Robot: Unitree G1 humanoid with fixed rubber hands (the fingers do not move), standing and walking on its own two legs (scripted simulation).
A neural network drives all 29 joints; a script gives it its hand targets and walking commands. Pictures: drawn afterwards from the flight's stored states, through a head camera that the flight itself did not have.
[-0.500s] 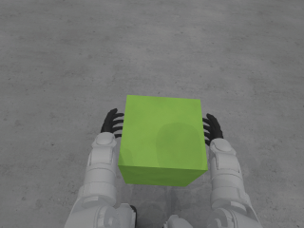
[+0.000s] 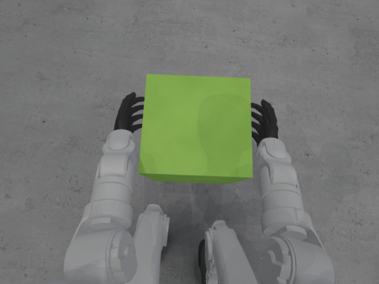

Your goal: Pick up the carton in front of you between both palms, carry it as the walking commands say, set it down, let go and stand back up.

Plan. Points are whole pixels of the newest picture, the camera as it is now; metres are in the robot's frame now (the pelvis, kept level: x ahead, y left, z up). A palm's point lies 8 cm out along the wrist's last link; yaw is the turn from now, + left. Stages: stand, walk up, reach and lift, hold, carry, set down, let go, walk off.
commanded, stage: set down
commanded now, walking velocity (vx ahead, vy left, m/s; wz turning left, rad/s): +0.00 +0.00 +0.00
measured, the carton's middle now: (194, 138) +0.44 +0.02 -0.15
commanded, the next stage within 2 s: none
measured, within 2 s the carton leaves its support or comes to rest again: rests again in 1.50 s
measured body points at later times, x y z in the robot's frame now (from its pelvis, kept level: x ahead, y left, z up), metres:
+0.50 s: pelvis -0.03 +0.01 -0.13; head +0.28 +0.05 +0.20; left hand +0.48 +0.19 -0.25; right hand +0.48 -0.11 -0.24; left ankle +0.12 +0.11 -0.57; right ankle +0.03 -0.11 -0.57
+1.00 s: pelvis -0.04 +0.01 -0.21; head +0.33 +0.02 +0.04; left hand +0.52 +0.21 -0.37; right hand +0.51 -0.10 -0.38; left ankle +0.12 +0.11 -0.57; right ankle +0.03 -0.11 -0.57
